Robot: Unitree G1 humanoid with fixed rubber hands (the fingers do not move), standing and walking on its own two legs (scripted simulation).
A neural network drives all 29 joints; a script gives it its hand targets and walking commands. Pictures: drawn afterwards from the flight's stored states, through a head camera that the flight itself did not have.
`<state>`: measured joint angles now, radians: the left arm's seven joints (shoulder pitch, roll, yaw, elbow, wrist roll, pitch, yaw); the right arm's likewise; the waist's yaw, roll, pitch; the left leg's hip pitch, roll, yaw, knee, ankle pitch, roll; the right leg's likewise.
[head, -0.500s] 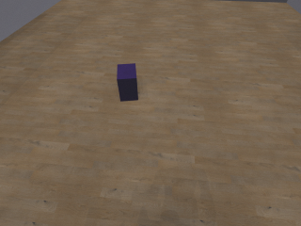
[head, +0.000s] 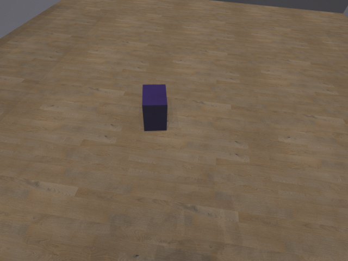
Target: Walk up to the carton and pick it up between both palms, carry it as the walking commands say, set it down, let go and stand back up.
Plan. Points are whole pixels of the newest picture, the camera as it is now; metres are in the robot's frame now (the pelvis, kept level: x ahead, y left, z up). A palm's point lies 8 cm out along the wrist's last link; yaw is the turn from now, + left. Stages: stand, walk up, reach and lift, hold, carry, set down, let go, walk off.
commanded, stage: walk up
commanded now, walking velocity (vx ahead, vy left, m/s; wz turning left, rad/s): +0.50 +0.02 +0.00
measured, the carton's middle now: (154, 107) +1.31 +0.09 -0.63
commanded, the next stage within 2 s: none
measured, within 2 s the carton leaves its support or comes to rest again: neither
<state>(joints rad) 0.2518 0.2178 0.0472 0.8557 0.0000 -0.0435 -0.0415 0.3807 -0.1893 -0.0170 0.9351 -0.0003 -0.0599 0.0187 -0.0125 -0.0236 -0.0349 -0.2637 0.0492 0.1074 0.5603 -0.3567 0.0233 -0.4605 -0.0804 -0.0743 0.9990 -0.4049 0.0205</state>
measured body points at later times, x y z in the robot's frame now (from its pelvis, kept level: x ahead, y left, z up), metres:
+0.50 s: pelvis +0.22 +0.01 +0.00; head +0.24 +0.01 +0.45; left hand +0.25 +0.25 -0.14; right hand +0.35 -0.22 -0.13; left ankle +0.27 +0.12 -0.73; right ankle +0.12 -0.14 -0.73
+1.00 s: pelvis +0.44 +0.00 +0.00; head +0.47 -0.02 +0.45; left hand +0.55 +0.24 -0.12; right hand +0.44 -0.24 -0.15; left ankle +0.33 +0.12 -0.66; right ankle +0.41 -0.12 -0.73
